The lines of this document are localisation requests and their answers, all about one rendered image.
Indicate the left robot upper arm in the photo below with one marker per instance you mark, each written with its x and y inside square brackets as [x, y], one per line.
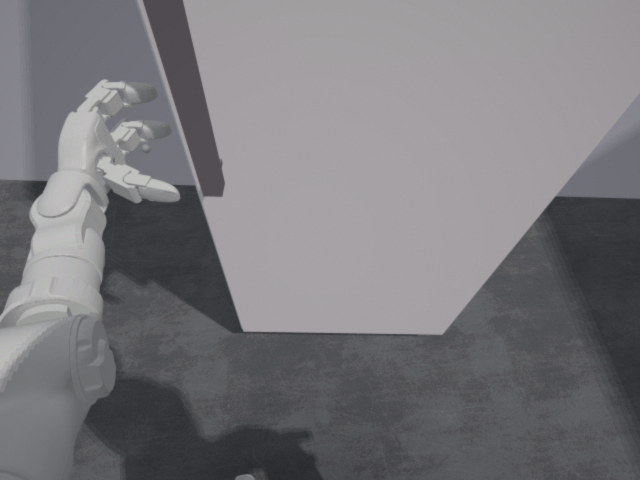
[51, 372]

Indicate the robot left forearm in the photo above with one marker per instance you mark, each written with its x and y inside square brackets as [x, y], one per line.
[64, 268]

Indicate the robot left hand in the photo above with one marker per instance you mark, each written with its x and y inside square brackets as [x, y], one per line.
[85, 142]

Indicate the fridge door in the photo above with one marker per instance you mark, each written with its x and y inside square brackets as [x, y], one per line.
[381, 158]

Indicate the handle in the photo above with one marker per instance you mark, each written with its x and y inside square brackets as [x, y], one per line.
[171, 31]

